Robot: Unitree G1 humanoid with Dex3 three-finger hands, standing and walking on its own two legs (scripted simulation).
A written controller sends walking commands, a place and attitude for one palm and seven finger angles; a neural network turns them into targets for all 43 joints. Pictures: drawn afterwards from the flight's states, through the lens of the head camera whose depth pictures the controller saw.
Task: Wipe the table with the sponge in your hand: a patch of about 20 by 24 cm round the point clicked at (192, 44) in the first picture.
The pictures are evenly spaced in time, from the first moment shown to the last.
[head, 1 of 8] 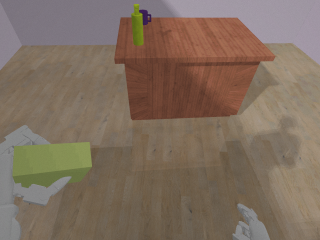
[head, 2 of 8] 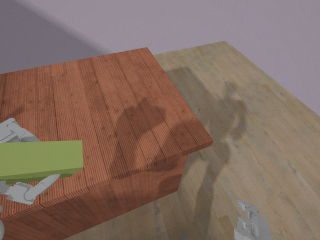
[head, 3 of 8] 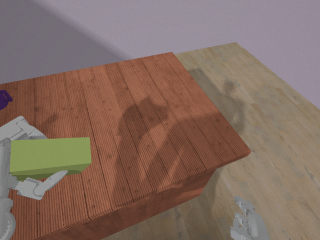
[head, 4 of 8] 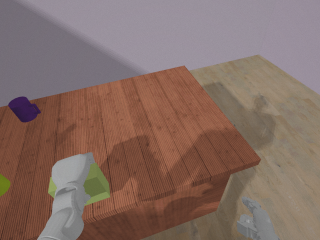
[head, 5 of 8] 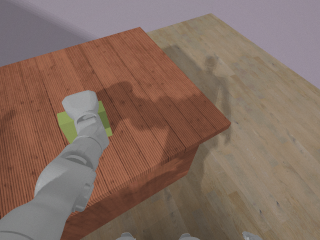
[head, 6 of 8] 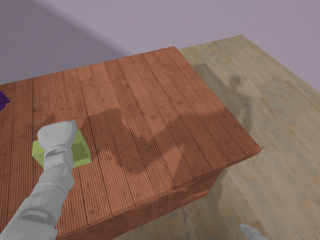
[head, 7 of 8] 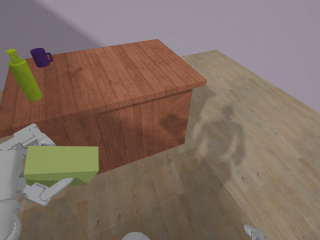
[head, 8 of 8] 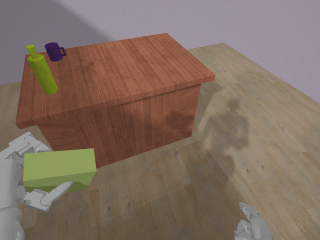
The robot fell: no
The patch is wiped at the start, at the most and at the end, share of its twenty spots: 0.00 1.00 1.00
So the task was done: yes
